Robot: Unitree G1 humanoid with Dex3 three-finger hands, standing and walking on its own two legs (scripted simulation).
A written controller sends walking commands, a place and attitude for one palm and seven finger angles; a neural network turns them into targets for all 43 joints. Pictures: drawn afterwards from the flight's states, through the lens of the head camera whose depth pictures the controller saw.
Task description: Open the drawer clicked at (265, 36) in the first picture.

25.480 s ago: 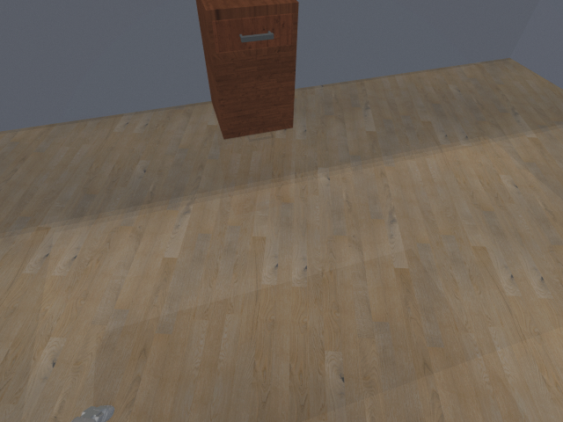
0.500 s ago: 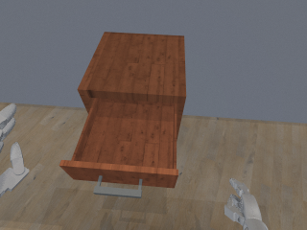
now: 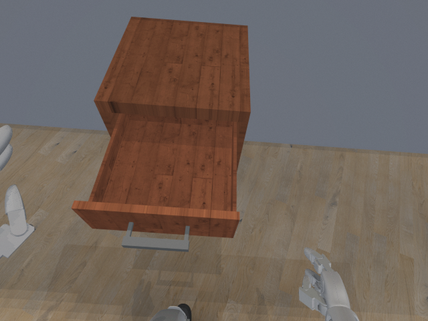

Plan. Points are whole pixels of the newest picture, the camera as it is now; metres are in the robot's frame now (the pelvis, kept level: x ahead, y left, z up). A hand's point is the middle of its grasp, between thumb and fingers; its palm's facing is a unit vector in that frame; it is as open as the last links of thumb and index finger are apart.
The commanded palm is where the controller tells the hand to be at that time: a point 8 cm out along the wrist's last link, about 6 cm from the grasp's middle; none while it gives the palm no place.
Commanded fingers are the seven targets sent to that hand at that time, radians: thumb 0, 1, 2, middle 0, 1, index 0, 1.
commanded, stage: step back with the hand held close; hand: left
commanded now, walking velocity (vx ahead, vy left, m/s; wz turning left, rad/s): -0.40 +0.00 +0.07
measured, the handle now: (157, 235) +0.31 +0.16 -0.18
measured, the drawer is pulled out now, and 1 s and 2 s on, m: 0.30 0.30 0.30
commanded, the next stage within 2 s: stop stepping back and stand still in 0.38 s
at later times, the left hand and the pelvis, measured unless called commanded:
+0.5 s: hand out of the picture +0.09 +0.17 +0.16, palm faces +0.27 -0.82 -0.50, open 7.4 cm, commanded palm +0.01 +0.23 +0.18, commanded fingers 0.00 0.90 0.90 -0.20 -0.30 -0.20 -0.30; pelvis -0.11 -0.05 +0.00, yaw +0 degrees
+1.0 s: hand out of the picture -0.04 +0.15 +0.18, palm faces +0.37 -0.77 -0.52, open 7.4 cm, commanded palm -0.10 +0.20 +0.18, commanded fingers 0.00 0.90 0.90 -0.20 -0.30 -0.20 -0.30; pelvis -0.21 -0.09 +0.00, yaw +5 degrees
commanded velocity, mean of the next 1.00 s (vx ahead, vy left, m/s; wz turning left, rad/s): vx -0.06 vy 0.05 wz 0.04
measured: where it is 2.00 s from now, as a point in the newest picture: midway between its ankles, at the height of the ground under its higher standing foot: outside the picture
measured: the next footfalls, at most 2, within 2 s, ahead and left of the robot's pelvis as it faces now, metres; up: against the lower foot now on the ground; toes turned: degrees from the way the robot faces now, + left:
left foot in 0.32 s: -0.02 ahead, +0.09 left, +0.00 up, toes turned +2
left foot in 0.94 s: -0.18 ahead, +0.04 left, +0.00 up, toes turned +7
